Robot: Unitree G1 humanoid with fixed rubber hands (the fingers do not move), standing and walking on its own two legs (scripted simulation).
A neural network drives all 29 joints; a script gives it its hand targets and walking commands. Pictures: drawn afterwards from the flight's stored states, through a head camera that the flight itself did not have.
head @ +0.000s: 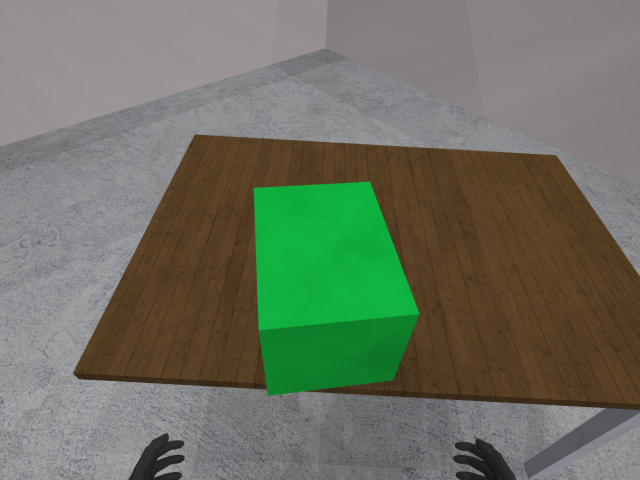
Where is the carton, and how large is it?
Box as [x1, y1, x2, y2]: [254, 182, 418, 395]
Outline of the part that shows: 369,182 254,188 258,325 268,395 391,380 393,378 418,316 418,311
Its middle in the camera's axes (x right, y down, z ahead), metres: +0.00 +0.07 +0.67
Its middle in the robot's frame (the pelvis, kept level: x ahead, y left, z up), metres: +0.46 +0.02 -0.06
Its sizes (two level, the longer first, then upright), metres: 0.290 0.212 0.202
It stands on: a table, 0.61 m high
